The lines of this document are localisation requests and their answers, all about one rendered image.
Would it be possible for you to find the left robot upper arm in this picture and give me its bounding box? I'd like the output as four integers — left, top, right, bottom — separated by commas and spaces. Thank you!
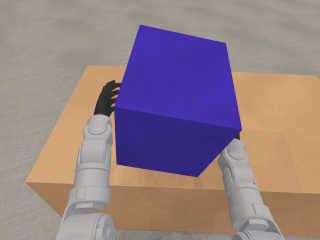
57, 212, 115, 240

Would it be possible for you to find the right robot upper arm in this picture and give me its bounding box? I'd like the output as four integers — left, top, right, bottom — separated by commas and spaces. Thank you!
232, 229, 284, 240

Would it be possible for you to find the right robot forearm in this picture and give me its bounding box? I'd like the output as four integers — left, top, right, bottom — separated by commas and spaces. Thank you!
217, 138, 285, 240

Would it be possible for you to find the carton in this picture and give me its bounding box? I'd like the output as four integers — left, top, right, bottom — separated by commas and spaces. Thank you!
114, 24, 242, 177

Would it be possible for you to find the pedestal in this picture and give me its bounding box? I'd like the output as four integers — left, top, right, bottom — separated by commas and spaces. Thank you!
25, 65, 320, 237

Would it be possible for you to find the left robot hand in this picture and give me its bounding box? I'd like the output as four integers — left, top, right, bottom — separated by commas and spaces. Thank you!
93, 80, 122, 117

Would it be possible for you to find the left robot forearm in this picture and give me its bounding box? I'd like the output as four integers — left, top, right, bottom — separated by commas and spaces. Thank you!
56, 114, 113, 240

